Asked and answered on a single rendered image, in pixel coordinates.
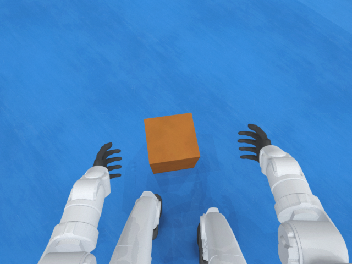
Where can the right robot forearm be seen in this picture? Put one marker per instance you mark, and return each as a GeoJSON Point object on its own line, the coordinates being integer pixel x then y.
{"type": "Point", "coordinates": [291, 191]}

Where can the left robot forearm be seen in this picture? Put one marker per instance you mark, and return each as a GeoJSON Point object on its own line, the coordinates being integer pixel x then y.
{"type": "Point", "coordinates": [77, 230]}

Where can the carton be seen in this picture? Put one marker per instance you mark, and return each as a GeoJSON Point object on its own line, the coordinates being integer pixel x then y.
{"type": "Point", "coordinates": [171, 143]}

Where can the right robot hand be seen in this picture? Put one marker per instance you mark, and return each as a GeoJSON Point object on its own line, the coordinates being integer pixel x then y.
{"type": "Point", "coordinates": [260, 141]}

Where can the left robot hand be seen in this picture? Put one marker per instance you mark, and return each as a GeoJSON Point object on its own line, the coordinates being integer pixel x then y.
{"type": "Point", "coordinates": [102, 161]}

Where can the left robot thigh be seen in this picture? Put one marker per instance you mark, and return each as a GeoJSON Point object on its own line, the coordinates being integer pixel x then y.
{"type": "Point", "coordinates": [135, 243]}

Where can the robot left upper arm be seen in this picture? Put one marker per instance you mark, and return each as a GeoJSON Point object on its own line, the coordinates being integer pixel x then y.
{"type": "Point", "coordinates": [81, 257]}

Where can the robot right upper arm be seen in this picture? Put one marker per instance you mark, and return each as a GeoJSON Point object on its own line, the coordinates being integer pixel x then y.
{"type": "Point", "coordinates": [310, 242]}

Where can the right robot foot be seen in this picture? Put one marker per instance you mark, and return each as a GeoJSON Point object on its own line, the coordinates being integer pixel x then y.
{"type": "Point", "coordinates": [199, 242]}

